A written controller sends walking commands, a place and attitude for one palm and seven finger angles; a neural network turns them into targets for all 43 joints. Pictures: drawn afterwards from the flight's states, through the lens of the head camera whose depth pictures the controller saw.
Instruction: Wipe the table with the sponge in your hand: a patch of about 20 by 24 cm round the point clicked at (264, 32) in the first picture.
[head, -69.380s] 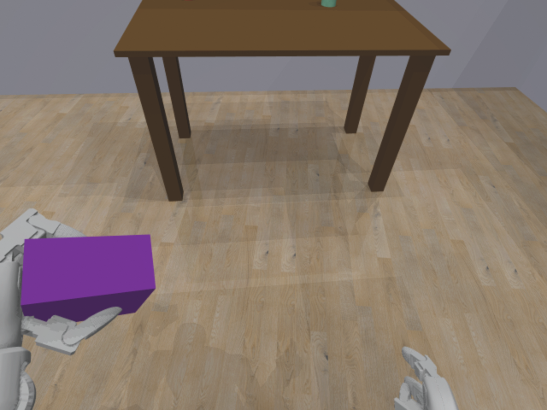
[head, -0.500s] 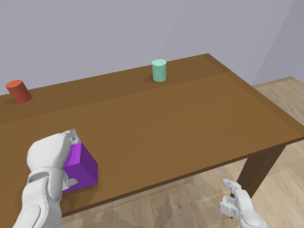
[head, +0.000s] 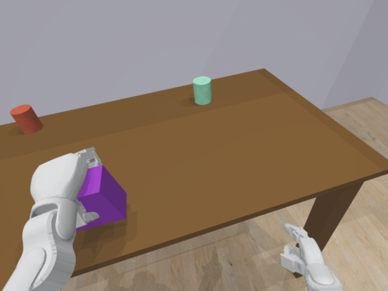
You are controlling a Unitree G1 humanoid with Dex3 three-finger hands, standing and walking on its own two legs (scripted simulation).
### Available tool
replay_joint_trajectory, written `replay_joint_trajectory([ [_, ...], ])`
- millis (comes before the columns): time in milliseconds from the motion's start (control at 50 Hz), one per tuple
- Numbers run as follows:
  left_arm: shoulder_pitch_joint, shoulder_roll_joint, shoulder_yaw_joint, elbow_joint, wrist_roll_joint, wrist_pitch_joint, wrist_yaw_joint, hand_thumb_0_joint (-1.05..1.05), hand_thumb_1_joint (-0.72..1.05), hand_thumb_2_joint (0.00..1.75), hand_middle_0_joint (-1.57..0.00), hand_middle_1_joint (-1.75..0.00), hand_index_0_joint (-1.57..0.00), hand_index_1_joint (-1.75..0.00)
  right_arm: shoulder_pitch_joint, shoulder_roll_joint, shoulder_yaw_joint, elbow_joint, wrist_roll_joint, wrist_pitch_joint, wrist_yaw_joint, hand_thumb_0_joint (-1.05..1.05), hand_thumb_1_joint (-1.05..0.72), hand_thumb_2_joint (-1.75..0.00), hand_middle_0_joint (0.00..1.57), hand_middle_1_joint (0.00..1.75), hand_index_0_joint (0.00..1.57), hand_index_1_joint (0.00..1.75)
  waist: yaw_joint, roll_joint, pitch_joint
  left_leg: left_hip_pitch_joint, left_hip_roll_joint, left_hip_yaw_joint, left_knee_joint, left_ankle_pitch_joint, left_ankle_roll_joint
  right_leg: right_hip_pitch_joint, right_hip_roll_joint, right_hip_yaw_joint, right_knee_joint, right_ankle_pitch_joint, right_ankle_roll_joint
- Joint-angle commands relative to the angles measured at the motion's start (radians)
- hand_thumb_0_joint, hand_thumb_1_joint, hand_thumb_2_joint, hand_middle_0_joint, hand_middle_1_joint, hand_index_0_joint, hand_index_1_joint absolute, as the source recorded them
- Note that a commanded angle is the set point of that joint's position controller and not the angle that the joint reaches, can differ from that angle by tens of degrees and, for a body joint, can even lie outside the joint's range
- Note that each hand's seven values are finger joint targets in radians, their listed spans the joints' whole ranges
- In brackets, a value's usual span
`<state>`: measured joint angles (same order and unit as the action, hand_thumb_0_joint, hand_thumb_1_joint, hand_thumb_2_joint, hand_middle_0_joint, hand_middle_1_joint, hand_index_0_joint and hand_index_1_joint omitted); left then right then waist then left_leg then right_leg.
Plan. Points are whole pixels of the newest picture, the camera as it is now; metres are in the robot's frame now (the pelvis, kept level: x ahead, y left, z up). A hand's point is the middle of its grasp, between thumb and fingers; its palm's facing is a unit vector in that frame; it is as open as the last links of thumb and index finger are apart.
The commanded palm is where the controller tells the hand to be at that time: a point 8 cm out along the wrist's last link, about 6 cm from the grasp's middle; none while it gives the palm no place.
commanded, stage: lift the sponge slowly off the table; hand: left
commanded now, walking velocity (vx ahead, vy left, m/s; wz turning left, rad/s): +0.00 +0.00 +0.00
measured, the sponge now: (91, 204) +0.24 +0.26 +0.09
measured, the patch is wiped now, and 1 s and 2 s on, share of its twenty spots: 1.00 1.00 1.00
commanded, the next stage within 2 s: bring the sponge back beside the body in 0.74 s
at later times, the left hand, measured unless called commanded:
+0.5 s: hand (76, 171) +0.25 +0.26 +0.17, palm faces +0.24 -0.17 -0.96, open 10.2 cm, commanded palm +0.20 +0.26 +0.25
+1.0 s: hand (70, 173) +0.24 +0.26 +0.18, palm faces +0.28 -0.21 -0.94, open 10.2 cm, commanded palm +0.18 +0.27 +0.25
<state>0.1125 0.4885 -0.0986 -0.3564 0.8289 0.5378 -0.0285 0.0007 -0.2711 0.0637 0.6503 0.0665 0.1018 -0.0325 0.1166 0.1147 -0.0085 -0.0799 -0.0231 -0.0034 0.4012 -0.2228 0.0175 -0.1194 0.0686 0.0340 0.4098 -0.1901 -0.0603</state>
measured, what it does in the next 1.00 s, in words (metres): stands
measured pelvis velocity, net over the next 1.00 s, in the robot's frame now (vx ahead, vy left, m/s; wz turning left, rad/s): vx -0.01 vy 0.01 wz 0.00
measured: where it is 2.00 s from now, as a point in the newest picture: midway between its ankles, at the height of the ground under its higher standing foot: outside the picture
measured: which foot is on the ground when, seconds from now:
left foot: down 0.00-1.00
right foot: down 0.00-1.00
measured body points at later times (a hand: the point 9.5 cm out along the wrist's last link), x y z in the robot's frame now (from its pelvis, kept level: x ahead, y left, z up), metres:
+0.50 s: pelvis -0.01 +0.00 +0.00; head -0.04 -0.05 +0.45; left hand +0.23 +0.27 +0.23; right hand +0.26 -0.19 -0.07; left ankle +0.00 +0.11 -0.74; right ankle +0.03 -0.08 -0.74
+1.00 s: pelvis -0.01 +0.01 +0.00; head -0.04 -0.04 +0.44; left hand +0.22 +0.27 +0.23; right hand +0.25 -0.19 -0.07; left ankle +0.00 +0.11 -0.74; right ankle +0.03 -0.08 -0.74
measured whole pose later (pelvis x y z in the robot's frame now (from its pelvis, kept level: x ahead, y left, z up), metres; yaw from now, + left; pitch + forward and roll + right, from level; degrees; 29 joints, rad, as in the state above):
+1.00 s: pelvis -0.01 +0.01 +0.00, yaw +0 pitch -5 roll +0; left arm 0.01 0.54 -0.05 -0.42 0.76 0.61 -0.08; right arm 0.00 -0.28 0.07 0.63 0.08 0.10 -0.06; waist 0.12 0.11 -0.01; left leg -0.11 -0.03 0.00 0.42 -0.22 0.03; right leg -0.15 0.06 0.04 0.43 -0.19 -0.05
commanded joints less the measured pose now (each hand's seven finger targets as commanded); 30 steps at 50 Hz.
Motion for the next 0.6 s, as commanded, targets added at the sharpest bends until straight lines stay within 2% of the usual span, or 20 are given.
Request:
replay_joint_trajectory([
  [0, -0.3, 0.241, 0.174, -0.241, 0.03, -0.001, 0.037, 0.0, 0.1, 1.3, -1.2, -1.6, -1.2, -1.6, -0.314, -0.084, -0.029, -0.22, 0.001, -0.071, -0.007, 0.0, -0.9, -0.9, 0.2, 0.3, 0.2, 0.3, 0.014, -0.045, -0.161, -0.023, -0.003, -0.076, -0.041, 0.143, 0.034, 0.05, -0.035, 0.154, -0.094, 0.013, -0.034],
  [20, -0.312, 0.212, 0.15, -0.237, 0.026, 0.001, 0.034, 0.0, 0.1, 1.3, -1.2, -1.6, -1.2, -1.6, -0.301, -0.078, -0.027, -0.231, 0.0, -0.075, -0.01, 0.0, -0.9, -0.9, 0.2, 0.3, 0.2, 0.3, 0.017, -0.051, -0.18, -0.029, -0.007, -0.07, -0.033, 0.152, 0.039, 0.067, -0.043, 0.127, -0.083, 0.027, -0.031],
  [60, -0.318, 0.226, 0.157, -0.155, 0.028, 0.01, 0.029, 0.0, 0.1, 1.3, -1.2, -1.6, -1.2, -1.6, -0.287, -0.085, -0.025, -0.208, -0.001, -0.071, -0.017, 0.0, -0.9, -0.9, 0.2, 0.3, 0.2, 0.3, 0.008, -0.073, -0.137, -0.042, -0.005, -0.071, -0.041, 0.123, 0.034, 0.039, -0.044, 0.13, -0.103, -0.01, -0.028],
  [100, -0.365, 0.255, 0.172, -0.22, 0.031, 0.003, 0.026, 0.0, 0.1, 1.3, -1.2, -1.6, -1.2, -1.6, -0.315, -0.083, -0.025, -0.22, 0.003, -0.079, -0.019, 0.0, -0.9, -0.9, 0.2, 0.3, 0.2, 0.3, 0.009, -0.042, -0.163, -0.027, -0.005, -0.076, -0.045, 0.108, 0.034, 0.039, -0.039, 0.156, -0.104, -0.044, -0.033],
  [120, -0.385, 0.216, 0.135, -0.213, 0.029, 0.003, 0.022, 0.0, 0.1, 1.3, -1.2, -1.6, -1.2, -1.6, -0.309, -0.075, -0.022, -0.227, 0.003, -0.085, -0.021, 0.0, -0.9, -0.9, 0.2, 0.3, 0.2, 0.3, 0.011, -0.039, -0.174, -0.033, -0.008, -0.07, -0.039, 0.114, 0.037, 0.05, -0.046, 0.131, -0.095, -0.032, -0.031],
  [160, -0.37, 0.241, 0.159, -0.137, 0.029, 0.008, 0.019, 0.0, 0.1, 1.3, -1.2, -1.6, -1.2, -1.6, -0.288, -0.084, -0.024, -0.205, 0.0, -0.082, -0.025, 0.0, -0.9, -0.9, 0.2, 0.3, 0.2, 0.3, 0.01, -0.071, -0.157, -0.04, -0.005, -0.074, -0.045, 0.111, 0.034, 0.042, -0.046, 0.125, -0.102, -0.027, -0.029],
  [200, -0.42, 0.293, 0.195, -0.175, 0.034, 0.009, 0.017, 0.0, 0.1, 1.3, -1.2, -1.6, -1.2, -1.6, -0.31, -0.087, -0.022, -0.21, 0.005, -0.086, -0.028, 0.0, -0.9, -0.9, 0.2, 0.3, 0.2, 0.3, 0.007, -0.054, -0.17, -0.035, -0.005, -0.078, -0.048, 0.102, 0.032, 0.042, -0.042, 0.159, -0.104, -0.045, -0.034],
  [220, -0.445, 0.25, 0.158, -0.167, 0.031, 0.011, 0.012, 0.0, 0.1, 1.3, -1.2, -1.6, -1.2, -1.6, -0.306, -0.079, -0.018, -0.223, 0.003, -0.09, -0.028, 0.0, -0.9, -0.9, 0.2, 0.3, 0.2, 0.3, 0.012, -0.06, -0.181, -0.05, -0.008, -0.073, -0.04, 0.111, 0.034, 0.061, -0.052, 0.134, -0.091, -0.026, -0.032],
  [240, -0.427, 0.277, 0.186, -0.133, 0.033, 0.011, 0.014, 0.0, 0.1, 1.3, -1.2, -1.6, -1.2, -1.6, -0.296, -0.081, -0.021, -0.204, 0.005, -0.091, -0.028, 0.0, -0.9, -0.9, 0.2, 0.3, 0.2, 0.3, 0.01, -0.067, -0.176, -0.043, -0.008, -0.077, -0.039, 0.124, 0.031, 0.049, -0.049, 0.142, -0.096, -0.02, -0.031],
  [280, -0.433, 0.249, 0.157, -0.159, 0.026, 0.013, 0.003, 0.0, 0.1, 1.3, -1.2, -1.6, -1.2, -1.6, -0.301, -0.083, -0.02, -0.21, 0.006, -0.085, -0.024, 0.0, -0.9, -0.9, 0.2, 0.3, 0.2, 0.3, 0.012, -0.044, -0.191, -0.037, -0.007, -0.077, -0.048, 0.141, 0.029, 0.061, -0.051, 0.121, -0.086, 0.018, -0.029],
  [300, -0.43, 0.284, 0.191, -0.19, 0.026, 0.012, 0.004, 0.0, 0.1, 1.3, -1.2, -1.6, -1.2, -1.6, -0.318, -0.082, -0.021, -0.219, 0.005, -0.093, -0.024, 0.0, -0.9, -0.9, 0.2, 0.3, 0.2, 0.3, 0.018, -0.043, -0.204, -0.033, -0.004, -0.08, -0.047, 0.133, 0.03, 0.069, -0.045, 0.151, -0.085, 0.0, -0.036],
  [320, -0.431, 0.257, 0.168, -0.189, 0.023, 0.015, 0.0, 0.0, 0.1, 1.3, -1.2, -1.6, -1.2, -1.6, -0.31, -0.079, -0.018, -0.227, 0.003, -0.094, -0.022, 0.0, -0.9, -0.9, 0.2, 0.3, 0.2, 0.3, 0.022, -0.042, -0.214, -0.042, -0.007, -0.074, -0.038, 0.147, 0.033, 0.084, -0.052, 0.127, -0.074, 0.027, -0.034],
  [360, -0.392, 0.262, 0.182, -0.138, 0.013, 0.025, -0.006, 0.0, 0.1, 1.3, -1.2, -1.6, -1.2, -1.6, -0.295, -0.085, -0.02, -0.211, 0.002, -0.086, -0.021, 0.0, -0.9, -0.9, 0.2, 0.3, 0.2, 0.3, 0.018, -0.072, -0.177, -0.051, -0.003, -0.077, -0.04, 0.15, 0.03, 0.065, -0.052, 0.126, -0.081, 0.037, -0.03],
  [400, -0.439, 0.307, 0.215, -0.183, 0.015, 0.026, -0.005, 0.0, 0.1, 1.3, -1.2, -1.6, -1.2, -1.6, -0.313, -0.087, -0.019, -0.217, 0.007, -0.086, -0.021, 0.0, -0.9, -0.9, 0.2, 0.3, 0.2, 0.3, 0.015, -0.071, -0.185, -0.046, -0.001, -0.08, -0.043, 0.135, 0.028, 0.056, -0.046, 0.155, -0.085, 0.006, -0.035],
  [420, -0.451, 0.26, 0.174, -0.204, 0.008, 0.027, -0.009, 0.0, 0.1, 1.3, -1.2, -1.6, -1.2, -1.6, -0.313, -0.079, -0.015, -0.234, 0.006, -0.088, -0.021, 0.0, -0.9, -0.9, 0.2, 0.3, 0.2, 0.3, 0.021, -0.037, -0.205, -0.048, -0.003, -0.074, -0.04, 0.144, 0.032, 0.074, -0.055, 0.124, -0.074, 0.022, -0.033],
  [460, -0.43, 0.25, 0.169, -0.163, 0.006, 0.032, -0.01, 0.0, 0.1, 1.3, -1.2, -1.6, -1.2, -1.6, -0.298, -0.083, -0.019, -0.219, 0.006, -0.084, -0.02, 0.0, -0.9, -0.9, 0.2, 0.3, 0.2, 0.3, 0.019, -0.059, -0.182, -0.046, 0.001, -0.078, -0.044, 0.155, 0.028, 0.058, -0.051, 0.112, -0.075, 0.04, -0.033],
  [500, -0.448, 0.316, 0.224, -0.229, 0.002, 0.029, -0.004, 0.0, 0.1, 1.3, -1.2, -1.6, -1.2, -1.6, -0.316, -0.085, -0.021, -0.229, 0.008, -0.089, -0.021, 0.0, -0.9, -0.9, 0.2, 0.3, 0.2, 0.3, 0.024, -0.042, -0.21, -0.038, 0.002, -0.081, -0.046, 0.145, 0.029, 0.069, -0.047, 0.144, -0.072, 0.021, -0.036],
  [520, -0.471, 0.264, 0.179, -0.227, 0.001, 0.033, -0.009, 0.0, 0.1, 1.3, -1.2, -1.6, -1.2, -1.6, -0.312, -0.077, -0.014, -0.24, 0.006, -0.089, -0.022, 0.0, -0.9, -0.9, 0.2, 0.3, 0.2, 0.3, 0.023, -0.048, -0.211, -0.049, -0.001, -0.077, -0.041, 0.156, 0.03, 0.079, -0.053, 0.12, -0.063, 0.038, -0.035],
  [540, -0.456, 0.272, 0.19, -0.196, -0.001, 0.035, -0.007, 0.0, 0.1, 1.3, -1.2, -1.6, -1.2, -1.6, -0.299, -0.078, -0.017, -0.226, 0.01, -0.089, -0.02, 0.0, -0.9, -0.9, 0.2, 0.3, 0.2, 0.3, 0.016, -0.07, -0.191, -0.042, 0.001, -0.078, -0.04, 0.162, 0.027, 0.053, -0.05, 0.121, -0.072, 0.036, -0.031],
  [580, -0.455, 0.286, 0.201, -0.214, -0.008, 0.037, -0.008, 0.0, 0.1, 1.3, -1.2, -1.6, -1.2, -1.6, -0.297, -0.084, -0.02, -0.225, 0.008, -0.079, -0.019, 0.0, -0.9, -0.9, 0.2, 0.3, 0.2, 0.3, 0.021, -0.049, -0.205, -0.041, 0.001, -0.078, -0.038, 0.173, 0.026, 0.069, -0.056, 0.127, -0.067, 0.072, -0.033],
])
